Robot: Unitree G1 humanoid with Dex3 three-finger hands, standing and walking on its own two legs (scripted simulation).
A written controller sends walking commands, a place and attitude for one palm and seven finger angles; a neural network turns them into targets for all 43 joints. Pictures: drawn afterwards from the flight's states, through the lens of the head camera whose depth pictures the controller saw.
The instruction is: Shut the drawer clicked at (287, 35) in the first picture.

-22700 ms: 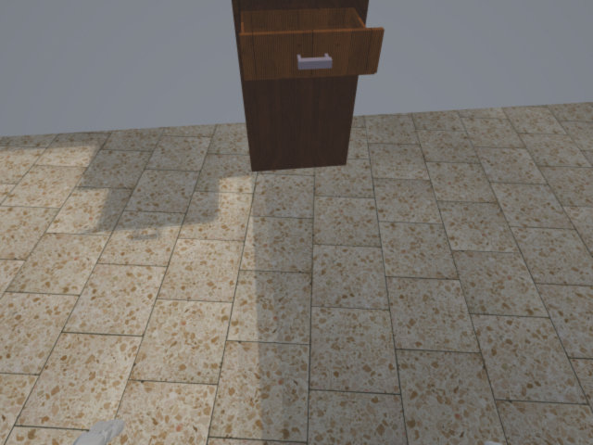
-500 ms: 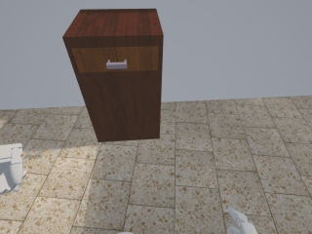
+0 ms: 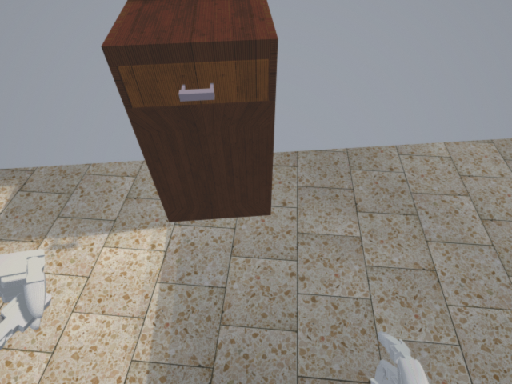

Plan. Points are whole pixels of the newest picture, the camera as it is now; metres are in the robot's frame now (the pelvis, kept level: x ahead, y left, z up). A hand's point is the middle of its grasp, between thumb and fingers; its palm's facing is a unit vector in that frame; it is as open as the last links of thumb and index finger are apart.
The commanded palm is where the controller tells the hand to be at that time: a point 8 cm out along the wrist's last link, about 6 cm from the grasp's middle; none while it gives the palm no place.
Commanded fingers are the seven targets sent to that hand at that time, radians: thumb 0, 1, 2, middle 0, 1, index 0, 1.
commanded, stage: stop stepping back and stand still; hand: left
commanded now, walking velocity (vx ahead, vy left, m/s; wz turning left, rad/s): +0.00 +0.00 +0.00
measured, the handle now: (197, 90) +0.92 +0.23 -0.04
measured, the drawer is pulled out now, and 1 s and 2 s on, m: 0.00 0.00 0.00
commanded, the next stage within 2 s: let the arm hang, fingers relaxed in 0.30 s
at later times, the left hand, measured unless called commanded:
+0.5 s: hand (71, 328) +0.19 +0.27 +0.03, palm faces +0.15 -0.86 -0.49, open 3.2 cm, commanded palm none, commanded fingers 0.00 0.90 0.90 -1.16 -1.34 -1.16 -1.34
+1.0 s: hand out of the picture -0.03 +0.25 -0.16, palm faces +0.00 -0.95 -0.31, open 5.5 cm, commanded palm none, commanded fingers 0.00 0.90 0.90 -0.20 -0.30 -0.20 -0.30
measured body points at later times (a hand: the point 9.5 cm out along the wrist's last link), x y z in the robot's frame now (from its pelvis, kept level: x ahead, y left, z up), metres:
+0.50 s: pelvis -0.02 +0.02 +0.00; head +0.00 +0.00 +0.45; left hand +0.17 +0.31 +0.06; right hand +0.16 -0.23 -0.11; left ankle +0.01 +0.12 -0.74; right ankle +0.00 -0.11 -0.74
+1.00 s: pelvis -0.02 +0.02 +0.01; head +0.00 +0.01 +0.45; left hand -0.03 +0.30 -0.13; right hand -0.01 -0.24 -0.15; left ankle +0.01 +0.12 -0.74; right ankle +0.00 -0.11 -0.74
